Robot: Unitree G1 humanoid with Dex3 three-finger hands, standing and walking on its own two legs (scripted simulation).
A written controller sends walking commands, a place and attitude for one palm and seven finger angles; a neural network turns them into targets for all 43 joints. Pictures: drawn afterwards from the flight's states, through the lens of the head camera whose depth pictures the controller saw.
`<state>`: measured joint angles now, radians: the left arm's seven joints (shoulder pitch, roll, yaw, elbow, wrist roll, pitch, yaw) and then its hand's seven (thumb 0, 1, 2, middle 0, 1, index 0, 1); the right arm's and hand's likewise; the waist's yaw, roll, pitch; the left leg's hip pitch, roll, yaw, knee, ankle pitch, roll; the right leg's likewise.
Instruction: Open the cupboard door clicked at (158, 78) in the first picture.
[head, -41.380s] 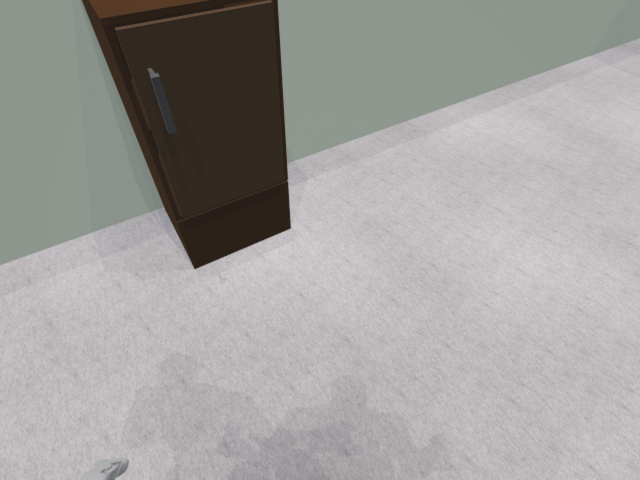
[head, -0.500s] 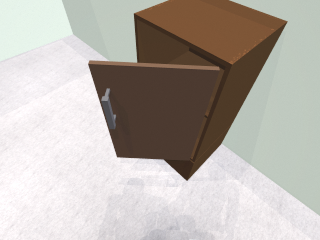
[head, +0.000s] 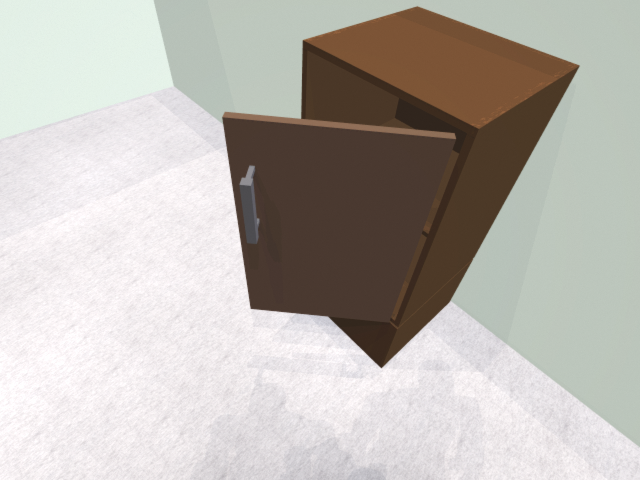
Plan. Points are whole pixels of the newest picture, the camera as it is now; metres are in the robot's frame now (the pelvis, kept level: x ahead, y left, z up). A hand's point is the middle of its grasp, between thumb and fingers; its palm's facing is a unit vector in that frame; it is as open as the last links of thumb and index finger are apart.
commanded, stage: come to a stop and stand still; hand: left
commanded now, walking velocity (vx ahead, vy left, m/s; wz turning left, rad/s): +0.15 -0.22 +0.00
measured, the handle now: (251, 205) +0.59 +0.18 -0.04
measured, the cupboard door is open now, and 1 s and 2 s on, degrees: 43 43 43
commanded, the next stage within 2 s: look again from close up in 0.22 s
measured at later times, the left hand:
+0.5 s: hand out of the picture +0.06 +0.15 -0.18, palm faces -0.01 -0.98 -0.19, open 7.3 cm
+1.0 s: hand out of the picture -0.03 +0.16 -0.17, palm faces +0.07 -0.98 -0.19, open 7.4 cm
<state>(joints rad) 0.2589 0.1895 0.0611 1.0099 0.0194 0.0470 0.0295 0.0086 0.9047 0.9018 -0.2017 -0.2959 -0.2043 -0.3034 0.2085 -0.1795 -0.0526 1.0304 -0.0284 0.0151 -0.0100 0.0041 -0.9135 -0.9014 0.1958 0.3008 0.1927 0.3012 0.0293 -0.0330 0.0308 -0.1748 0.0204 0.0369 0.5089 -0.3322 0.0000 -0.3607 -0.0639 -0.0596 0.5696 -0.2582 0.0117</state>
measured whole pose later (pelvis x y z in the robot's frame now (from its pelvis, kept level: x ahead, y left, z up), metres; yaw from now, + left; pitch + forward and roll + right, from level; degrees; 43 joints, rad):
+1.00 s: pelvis -0.01 -0.01 +0.01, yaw +0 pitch -4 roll -1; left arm 0.36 0.16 0.00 1.07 0.02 0.01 0.04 0.01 0.91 0.90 -0.20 -0.30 -0.20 -0.30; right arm 0.22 -0.17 -0.02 1.07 -0.02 -0.01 -0.03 0.00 -0.93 -0.90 0.20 0.30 0.20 0.30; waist 0.02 -0.01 0.00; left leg -0.16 -0.02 0.08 0.47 -0.24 0.06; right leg -0.15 -0.04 -0.07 0.44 -0.23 0.02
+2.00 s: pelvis +0.04 -0.01 -0.01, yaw +1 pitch -2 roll -2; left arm 0.13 0.11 0.05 0.96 0.02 -0.01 0.05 0.01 0.92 0.90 -0.20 -0.30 -0.20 -0.30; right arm 0.32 -0.13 -0.07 1.10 -0.01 0.03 -0.05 0.01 -0.91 -0.90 0.20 0.30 0.20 0.30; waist -0.05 0.03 0.13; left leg -0.31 0.01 0.05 0.85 -0.56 -0.01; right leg -0.35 -0.08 -0.10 0.59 -0.19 0.04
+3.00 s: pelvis -0.07 +0.02 +0.01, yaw -1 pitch -1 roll -1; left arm 0.38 0.07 0.03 1.09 0.02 0.01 0.04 0.01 0.90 0.90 -0.20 -0.30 -0.20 -0.30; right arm 0.36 -0.14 -0.07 1.10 -0.02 0.03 -0.02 0.00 -0.91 -0.90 0.20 0.30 0.19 0.30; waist -0.02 0.02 -0.01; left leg -0.37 0.05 0.04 0.79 -0.31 -0.02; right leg -0.13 0.00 -0.07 0.35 -0.21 -0.01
